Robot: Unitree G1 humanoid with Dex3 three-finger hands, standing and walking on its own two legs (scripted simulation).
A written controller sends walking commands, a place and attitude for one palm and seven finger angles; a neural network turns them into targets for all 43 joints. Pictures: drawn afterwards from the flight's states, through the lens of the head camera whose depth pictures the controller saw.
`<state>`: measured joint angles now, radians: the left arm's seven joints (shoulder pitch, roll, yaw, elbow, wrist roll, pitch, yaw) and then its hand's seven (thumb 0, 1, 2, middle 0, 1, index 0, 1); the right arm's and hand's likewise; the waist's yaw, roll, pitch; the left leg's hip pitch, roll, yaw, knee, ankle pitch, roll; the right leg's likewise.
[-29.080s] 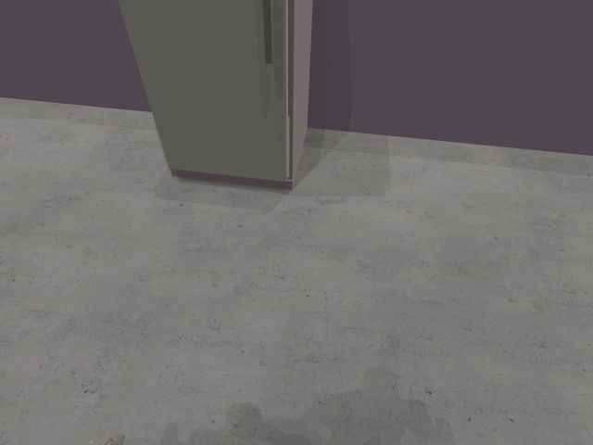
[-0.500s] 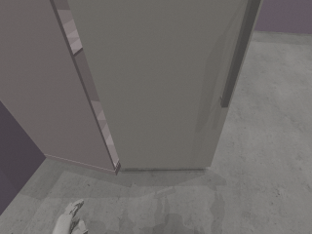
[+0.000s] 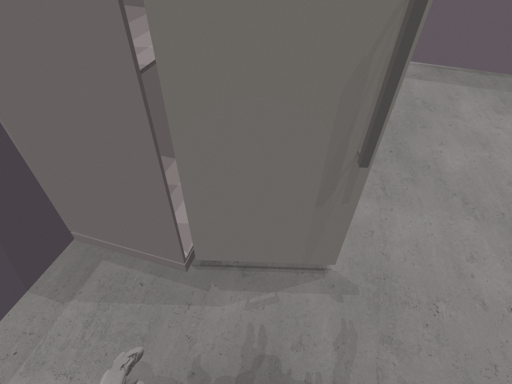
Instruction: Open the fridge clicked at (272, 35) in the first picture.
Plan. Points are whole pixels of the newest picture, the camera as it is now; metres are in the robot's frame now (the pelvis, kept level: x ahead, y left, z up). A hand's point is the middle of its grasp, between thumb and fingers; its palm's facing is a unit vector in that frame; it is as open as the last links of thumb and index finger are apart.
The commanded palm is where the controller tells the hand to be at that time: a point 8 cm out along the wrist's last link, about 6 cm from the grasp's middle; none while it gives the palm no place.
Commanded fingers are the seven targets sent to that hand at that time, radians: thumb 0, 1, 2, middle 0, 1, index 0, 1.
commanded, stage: stop stepping back and stand still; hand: right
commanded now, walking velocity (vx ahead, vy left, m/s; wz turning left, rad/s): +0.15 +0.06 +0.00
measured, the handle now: (384, 90) +0.74 -0.28 +0.14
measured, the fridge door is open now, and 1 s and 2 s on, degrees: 75 75 75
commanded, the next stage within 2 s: let the arm hang, fingers relaxed in 0.16 s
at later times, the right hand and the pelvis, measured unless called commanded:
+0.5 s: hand out of the picture +0.13 -0.20 -0.16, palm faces +0.04 +0.97 -0.24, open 7.4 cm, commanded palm none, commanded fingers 0.00 -0.90 -0.90 0.20 0.30 0.20 0.30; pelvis +0.00 -0.01 -0.02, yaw -4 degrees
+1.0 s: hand out of the picture +0.05 -0.22 -0.18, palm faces +0.02 +0.98 -0.19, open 7.3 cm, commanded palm none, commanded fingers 0.00 -0.90 -0.90 0.20 0.30 0.20 0.30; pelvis +0.04 -0.04 +0.00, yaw -2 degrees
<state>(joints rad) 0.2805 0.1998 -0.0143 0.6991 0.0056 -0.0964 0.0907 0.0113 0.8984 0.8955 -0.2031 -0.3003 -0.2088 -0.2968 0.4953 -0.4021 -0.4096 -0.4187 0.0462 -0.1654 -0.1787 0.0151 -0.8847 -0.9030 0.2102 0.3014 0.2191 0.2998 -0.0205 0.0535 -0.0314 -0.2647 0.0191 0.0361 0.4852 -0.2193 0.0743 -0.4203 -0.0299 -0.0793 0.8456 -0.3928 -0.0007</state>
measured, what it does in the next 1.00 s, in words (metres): steps on the spot: right foot, then right foot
